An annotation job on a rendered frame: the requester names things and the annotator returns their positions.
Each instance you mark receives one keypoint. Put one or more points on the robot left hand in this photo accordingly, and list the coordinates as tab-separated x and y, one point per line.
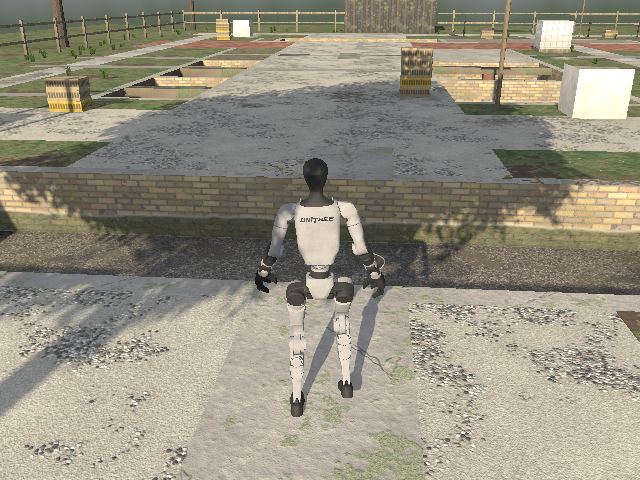
259	281

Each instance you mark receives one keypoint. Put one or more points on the robot right upper arm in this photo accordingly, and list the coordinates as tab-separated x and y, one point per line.
348	210

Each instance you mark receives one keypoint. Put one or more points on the right robot shin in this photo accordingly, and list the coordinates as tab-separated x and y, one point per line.
343	342

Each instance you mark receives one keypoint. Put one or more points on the robot left forearm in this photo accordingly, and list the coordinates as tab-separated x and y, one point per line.
266	263

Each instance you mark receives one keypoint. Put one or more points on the humanoid robot head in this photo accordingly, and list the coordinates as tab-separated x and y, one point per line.
315	172

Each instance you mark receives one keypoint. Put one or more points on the robot left upper arm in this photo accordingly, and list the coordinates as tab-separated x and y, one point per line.
285	213

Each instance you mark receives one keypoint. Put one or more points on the robot right forearm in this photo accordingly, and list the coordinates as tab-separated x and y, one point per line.
370	263

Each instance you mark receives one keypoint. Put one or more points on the robot right hand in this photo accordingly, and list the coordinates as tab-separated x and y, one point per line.
380	283

